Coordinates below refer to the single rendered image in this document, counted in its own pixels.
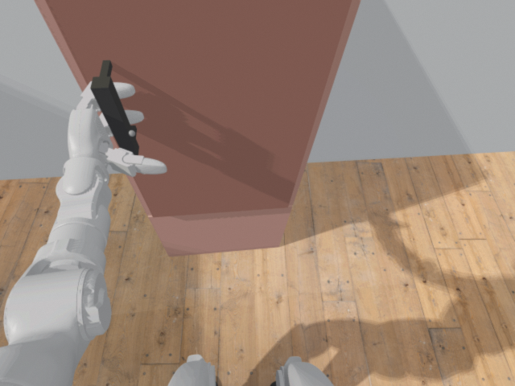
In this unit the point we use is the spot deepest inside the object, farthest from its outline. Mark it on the robot left upper arm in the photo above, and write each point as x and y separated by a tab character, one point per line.
51	319

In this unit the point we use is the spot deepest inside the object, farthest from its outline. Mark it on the left robot shin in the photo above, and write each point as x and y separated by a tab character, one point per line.
194	358

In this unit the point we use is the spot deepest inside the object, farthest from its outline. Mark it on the left robot forearm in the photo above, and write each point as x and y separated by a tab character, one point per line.
79	235

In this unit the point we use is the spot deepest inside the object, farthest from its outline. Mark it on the left robot hand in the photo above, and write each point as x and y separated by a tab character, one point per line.
87	131

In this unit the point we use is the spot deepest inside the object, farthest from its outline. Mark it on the robot right thigh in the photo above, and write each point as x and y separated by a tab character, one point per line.
301	374

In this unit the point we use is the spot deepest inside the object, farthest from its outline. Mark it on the cupboard door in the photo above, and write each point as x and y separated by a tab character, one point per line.
229	90

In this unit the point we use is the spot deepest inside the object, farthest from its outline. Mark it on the handle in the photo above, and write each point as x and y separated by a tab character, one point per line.
109	102

